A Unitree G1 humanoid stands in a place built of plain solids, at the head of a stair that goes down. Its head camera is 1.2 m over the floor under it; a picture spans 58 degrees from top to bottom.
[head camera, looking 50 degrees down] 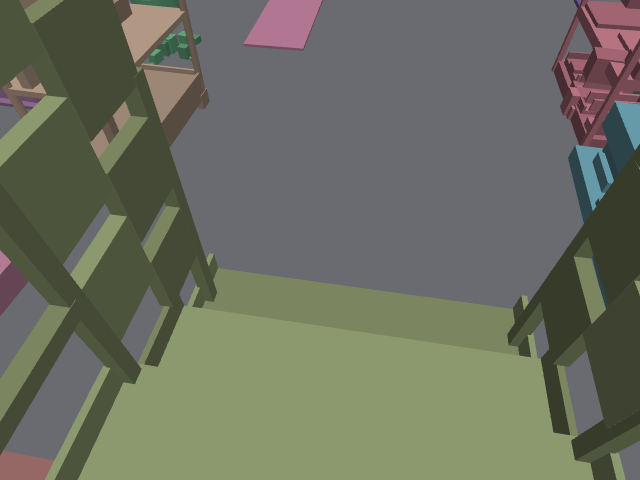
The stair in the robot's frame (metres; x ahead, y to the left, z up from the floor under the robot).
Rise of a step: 0.17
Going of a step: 0.30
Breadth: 1.30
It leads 9 degrees to the right of straight ahead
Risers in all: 3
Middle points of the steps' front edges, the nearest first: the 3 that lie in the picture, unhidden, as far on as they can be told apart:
0.44 -0.07 0.00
0.73 -0.12 -0.17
1.03 -0.17 -0.34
